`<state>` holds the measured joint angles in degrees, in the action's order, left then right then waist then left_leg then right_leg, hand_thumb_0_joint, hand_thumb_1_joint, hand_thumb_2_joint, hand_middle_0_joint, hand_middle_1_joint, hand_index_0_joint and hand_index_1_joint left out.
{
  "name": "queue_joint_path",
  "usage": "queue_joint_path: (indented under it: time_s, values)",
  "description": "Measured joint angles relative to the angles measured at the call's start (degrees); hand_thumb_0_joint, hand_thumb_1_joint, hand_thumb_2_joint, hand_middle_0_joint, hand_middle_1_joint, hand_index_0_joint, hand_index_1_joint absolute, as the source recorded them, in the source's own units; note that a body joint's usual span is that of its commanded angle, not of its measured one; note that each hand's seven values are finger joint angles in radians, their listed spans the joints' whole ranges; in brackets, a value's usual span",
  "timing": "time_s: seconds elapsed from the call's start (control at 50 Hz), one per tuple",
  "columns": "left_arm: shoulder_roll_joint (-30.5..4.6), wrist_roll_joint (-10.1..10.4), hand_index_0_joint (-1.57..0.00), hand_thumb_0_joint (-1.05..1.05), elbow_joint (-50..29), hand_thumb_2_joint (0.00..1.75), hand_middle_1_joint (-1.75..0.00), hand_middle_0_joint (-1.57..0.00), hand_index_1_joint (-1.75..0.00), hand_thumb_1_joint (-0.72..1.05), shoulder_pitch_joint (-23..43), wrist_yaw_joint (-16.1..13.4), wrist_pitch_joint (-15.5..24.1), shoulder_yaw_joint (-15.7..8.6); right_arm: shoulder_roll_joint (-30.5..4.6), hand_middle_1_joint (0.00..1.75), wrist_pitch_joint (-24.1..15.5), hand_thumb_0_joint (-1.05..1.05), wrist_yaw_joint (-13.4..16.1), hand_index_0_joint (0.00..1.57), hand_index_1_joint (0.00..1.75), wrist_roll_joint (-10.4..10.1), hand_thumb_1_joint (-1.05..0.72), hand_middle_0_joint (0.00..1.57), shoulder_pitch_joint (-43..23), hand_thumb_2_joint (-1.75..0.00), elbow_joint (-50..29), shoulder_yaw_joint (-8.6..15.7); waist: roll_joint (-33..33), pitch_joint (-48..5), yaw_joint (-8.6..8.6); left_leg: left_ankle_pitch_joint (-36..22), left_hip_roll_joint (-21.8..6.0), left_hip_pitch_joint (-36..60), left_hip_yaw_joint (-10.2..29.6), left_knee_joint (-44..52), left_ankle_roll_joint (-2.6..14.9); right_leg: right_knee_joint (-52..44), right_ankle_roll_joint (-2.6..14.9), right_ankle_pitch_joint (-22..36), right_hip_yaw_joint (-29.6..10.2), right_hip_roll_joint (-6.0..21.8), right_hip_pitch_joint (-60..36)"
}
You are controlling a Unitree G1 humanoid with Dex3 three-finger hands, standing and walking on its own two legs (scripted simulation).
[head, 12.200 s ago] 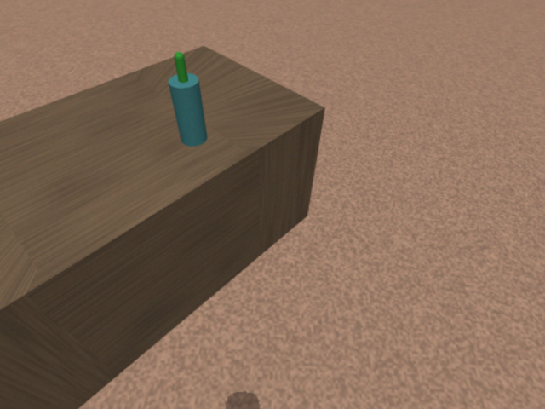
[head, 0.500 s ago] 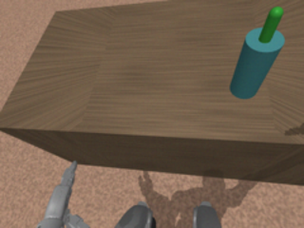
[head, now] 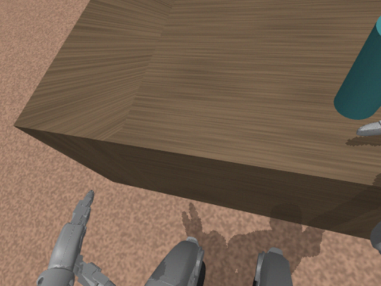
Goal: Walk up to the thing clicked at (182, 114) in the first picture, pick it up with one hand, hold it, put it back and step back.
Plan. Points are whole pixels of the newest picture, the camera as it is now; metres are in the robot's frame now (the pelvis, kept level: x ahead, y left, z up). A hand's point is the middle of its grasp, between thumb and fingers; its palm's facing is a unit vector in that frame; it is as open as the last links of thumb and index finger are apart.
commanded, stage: close in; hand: right
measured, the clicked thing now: out of the picture +0.55 -0.24 +0.08
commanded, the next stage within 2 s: rest palm in 0.12 s
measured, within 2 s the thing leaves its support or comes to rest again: leaves its support in 1.48 s
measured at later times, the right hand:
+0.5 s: hand (375, 92) +0.52 -0.25 +0.02, palm faces +0.31 +0.95 +0.01, open 17.0 cm
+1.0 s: hand out of the picture +0.53 -0.25 +0.03, palm faces +0.32 +0.95 -0.02, open 10.8 cm
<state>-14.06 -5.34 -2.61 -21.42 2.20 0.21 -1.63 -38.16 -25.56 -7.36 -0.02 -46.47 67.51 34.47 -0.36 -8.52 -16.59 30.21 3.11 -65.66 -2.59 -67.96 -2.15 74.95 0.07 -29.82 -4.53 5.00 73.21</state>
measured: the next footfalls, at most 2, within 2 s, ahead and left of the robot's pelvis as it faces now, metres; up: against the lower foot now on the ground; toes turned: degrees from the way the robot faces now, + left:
none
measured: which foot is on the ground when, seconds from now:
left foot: down 0.00-1.00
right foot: down 0.00-1.00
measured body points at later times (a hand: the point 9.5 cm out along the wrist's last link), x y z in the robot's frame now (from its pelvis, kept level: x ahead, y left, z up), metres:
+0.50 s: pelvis +0.01 +0.01 +0.00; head +0.16 -0.05 +0.42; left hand +0.17 +0.28 +0.03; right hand +0.50 -0.30 +0.03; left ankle +0.02 +0.15 -0.62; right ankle +0.03 -0.11 -0.62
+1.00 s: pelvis +0.00 +0.01 +0.00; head +0.15 -0.06 +0.42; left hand +0.17 +0.27 +0.02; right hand +0.50 -0.30 +0.03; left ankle +0.02 +0.15 -0.62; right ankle +0.03 -0.11 -0.62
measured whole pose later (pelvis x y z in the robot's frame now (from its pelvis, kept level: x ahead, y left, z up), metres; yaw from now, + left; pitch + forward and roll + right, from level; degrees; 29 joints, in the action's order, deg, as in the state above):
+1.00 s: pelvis +0.00 +0.01 +0.00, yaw -1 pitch +27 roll +7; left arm -13.6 -5.4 -3.4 -19.4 3.1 -2.3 -2.1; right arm -35.4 -25.0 0.1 3.0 -49.7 68.1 31.5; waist -0.2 -8.6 -16.9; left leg 30.5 2.9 -65.1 -2.5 -68.2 -1.9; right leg 74.3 -0.3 -29.6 -4.4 4.7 72.3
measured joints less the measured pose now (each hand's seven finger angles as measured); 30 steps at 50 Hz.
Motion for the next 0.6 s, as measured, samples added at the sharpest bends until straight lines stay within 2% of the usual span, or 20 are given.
queue_joint_path:
  time_s: [0.12,0.24,0.38,0.48,0.6]
  values:
    - [0.48,0.68,-0.07,-0.01,-2.56,0.02,-0.04,-0.06,-0.03,-0.51,-1.28,0.6,-0.9,1.17,2.65,0.05,-0.08,-0.01,1.98,0.05,0.05,-0.16,0.6,0.03,1.45,-0.04,-0.33,0.5,-0.35,-0.3,0.99,0.74,-0.12,1.25,0.15,-0.33,0.23,-0.36,-0.21,-0.43,0.2,-0.06,-1.63]
    - [-0.09,0.74,-0.07,-0.01,-3.32,0.02,-0.04,-0.06,-0.03,-0.51,-1.53,0.51,-1.1,-0.1,3.6,0.05,-0.48,-0.01,3.32,0.04,0.05,0.33,0.61,0.03,1.35,-0.03,-2.63,-0.79,1.05,0.22,1.28,1.16,-0.17,0.99,-0.31,-1.03,0.74,-0.24,-0.77,-0.38,-0.28,-0.17,-1.48]
    - [-0.88,0.51,-0.06,-0.01,-1.54,0.04,-0.04,-0.06,-0.04,-0.53,-0.97,0.54,-1.24,-1.32,4.77,0.06,0.51,-0.01,4.18,0.05,0.06,0.88,0.57,0.04,0.49,-0.05,-4.38,-2.76,1.28,0.01,0.8,1.11,-0.07,1.25,-0.81,-0.54,1.08,-0.66,-1.2,-0.24,-0.8,-0.14,-1.56]
    - [-1.08,0.4,-0.05,-0.01,-1.65,0.04,-0.04,-0.05,-0.04,-0.54,-0.1,0.58,-2.01,-1.67,5.13,0.11,0.69,-0.01,5.23,0.17,0.11,1.21,0.57,0.17,0.16,-0.04,-3.12,-2.11,0.5,0.08,0.7,0.84,0.11,1.82,-0.25,0.03,0.96,-1.27,-1.07,-0.19,-0.23,0.13,-2.42]
    - [0.05,0.53,-0.05,-0.01,-4.26,0.04,-0.04,-0.05,-0.04,-0.53,0.52,0.94,-2.03,0.23,3.21,0.22,-0.32,-0.01,5.39,0.41,0.22,1.78,0.59,0.41,-1.86,-0.04,0.88,-1.04,0.18,0.66,-0.24,0.81,-0.02,1.55,-0.13,-0.34,0.81,-1.14,-0.92,-0.04,-0.11,0.01,-2.27]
